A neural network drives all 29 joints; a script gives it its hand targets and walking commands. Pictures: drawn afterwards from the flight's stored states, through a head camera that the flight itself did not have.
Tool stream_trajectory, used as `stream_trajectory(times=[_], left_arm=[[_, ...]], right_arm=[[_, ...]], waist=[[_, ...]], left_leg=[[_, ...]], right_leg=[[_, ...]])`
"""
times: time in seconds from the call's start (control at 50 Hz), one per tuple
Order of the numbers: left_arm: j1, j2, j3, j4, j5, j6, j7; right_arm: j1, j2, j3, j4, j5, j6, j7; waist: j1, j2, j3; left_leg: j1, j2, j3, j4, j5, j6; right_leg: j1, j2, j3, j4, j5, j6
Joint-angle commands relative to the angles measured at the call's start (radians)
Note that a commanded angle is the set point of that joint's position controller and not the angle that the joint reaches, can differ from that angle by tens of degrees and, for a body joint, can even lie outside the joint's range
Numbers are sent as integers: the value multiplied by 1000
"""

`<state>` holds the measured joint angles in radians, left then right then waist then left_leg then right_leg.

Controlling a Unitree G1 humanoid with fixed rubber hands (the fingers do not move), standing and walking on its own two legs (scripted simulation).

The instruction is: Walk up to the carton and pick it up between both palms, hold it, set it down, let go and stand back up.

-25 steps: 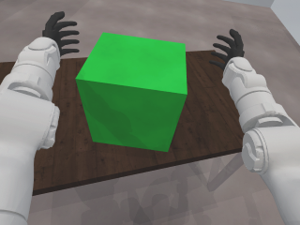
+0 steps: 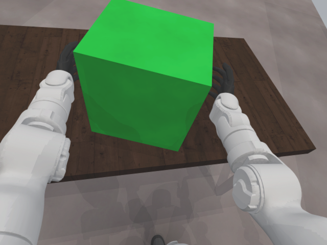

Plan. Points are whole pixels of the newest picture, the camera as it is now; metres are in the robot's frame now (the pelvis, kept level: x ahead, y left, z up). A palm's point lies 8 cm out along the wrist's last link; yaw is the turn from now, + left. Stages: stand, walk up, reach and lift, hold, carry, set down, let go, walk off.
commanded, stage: set down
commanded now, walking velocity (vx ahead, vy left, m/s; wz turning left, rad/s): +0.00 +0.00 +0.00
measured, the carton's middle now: (148, 81) +0.52 -0.05 +0.08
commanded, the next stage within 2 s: none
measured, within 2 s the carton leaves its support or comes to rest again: neither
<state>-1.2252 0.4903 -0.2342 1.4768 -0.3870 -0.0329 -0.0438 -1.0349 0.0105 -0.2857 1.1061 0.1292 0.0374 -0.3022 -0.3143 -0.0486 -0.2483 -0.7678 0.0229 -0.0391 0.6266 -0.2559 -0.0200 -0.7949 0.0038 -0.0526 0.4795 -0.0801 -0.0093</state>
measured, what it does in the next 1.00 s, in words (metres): stands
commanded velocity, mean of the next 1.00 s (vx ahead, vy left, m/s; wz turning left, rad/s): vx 0.00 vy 0.00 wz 0.00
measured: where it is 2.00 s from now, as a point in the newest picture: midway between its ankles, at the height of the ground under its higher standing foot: outside the picture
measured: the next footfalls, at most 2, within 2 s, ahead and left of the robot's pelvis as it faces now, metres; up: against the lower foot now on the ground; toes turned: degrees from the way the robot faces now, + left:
none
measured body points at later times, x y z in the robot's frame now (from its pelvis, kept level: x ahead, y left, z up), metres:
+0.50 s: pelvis +0.01 +0.02 +0.01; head +0.07 +0.07 +0.46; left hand +0.55 +0.18 +0.18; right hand +0.43 -0.22 +0.18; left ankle +0.01 +0.13 -0.72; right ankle +0.07 -0.12 -0.72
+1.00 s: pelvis +0.00 +0.02 +0.02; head +0.05 +0.06 +0.46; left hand +0.51 +0.20 +0.15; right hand +0.39 -0.22 +0.14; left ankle +0.01 +0.13 -0.72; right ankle +0.07 -0.12 -0.72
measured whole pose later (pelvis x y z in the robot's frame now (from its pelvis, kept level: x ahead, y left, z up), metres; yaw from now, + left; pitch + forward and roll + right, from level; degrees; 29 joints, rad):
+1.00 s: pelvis +0.00 +0.02 +0.02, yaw -1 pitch +9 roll -1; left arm -1.04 0.58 -0.18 1.18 -0.41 0.16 -0.13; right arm -0.79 -0.06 -0.15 0.72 0.24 0.23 -0.33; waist -0.24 -0.05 -0.09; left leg -0.43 0.00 0.00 0.52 -0.25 0.01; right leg -0.46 -0.02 -0.02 0.37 -0.07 0.02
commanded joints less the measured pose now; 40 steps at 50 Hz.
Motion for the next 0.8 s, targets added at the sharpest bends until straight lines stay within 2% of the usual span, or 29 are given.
stream_trajectory(times=[0.0,0.1,0.24,0.36,0.42,0.46,0.5,0.66,0.7,0.78], left_arm=[[-714,216,13,-202,-14,-45,0],[-703,217,-28,-136,-56,-39,-16],[-709,177,-89,-89,-109,-25,-46],[-695,165,-72,-137,-90,18,-59],[-678,171,-52,-160,-77,46,-63],[-666,171,-42,-205,-64,61,-62],[-637,179,-17,-240,-46,82,-63],[-524,220,72,-376,6,129,-71],[-518,240,82,-392,5,129,-74],[-477,250,96,-456,-3,127,-75]], right_arm=[[-566,-254,43,-276,30,-23,-4],[-571,-245,84,-280,62,15,3],[-597,-274,89,-239,78,34,11],[-586,-316,73,-235,85,39,7],[-577,-329,76,-246,91,44,3],[-548,-336,75,-252,100,44,0],[-521,-338,84,-279,106,46,-4],[-395,-302,126,-417,128,80,-14],[-387,-296,126,-449,129,93,-16],[-347,-268,132,-536,119,101,-20]], waist=[[41,333,-874],[45,290,-788],[7,284,-700],[-5,312,-651],[0,305,-617],[1,321,-611],[13,314,-599],[53,250,-551],[56,233,-527],[68,213,-540]], left_leg=[[185,-71,89,-86,135,-49],[173,-64,80,-118,82,-28],[370,-43,50,-92,221,-46],[547,-26,33,-64,406,-83],[584,-22,33,-66,449,-88],[616,-16,30,-66,497,-102],[633,-16,36,-67,523,-102],[563,-33,59,-125,431,-68],[522,-39,63,-145,356,-54],[473,-42,71,-165,295,-40]], right_leg=[[780,-28,46,95,486,-5],[765,-31,43,78,401,-11],[615,-3,-6,35,366,-28],[549,20,-33,-8,379,-30],[554,25,-35,-26,383,-28],[561,27,-37,-34,391,-27],[583,29,-35,-45,405,-26],[744,19,-13,-49,444,-18],[773,13,-6,-50,420,-16],[819,5,4,-37,429,-15]])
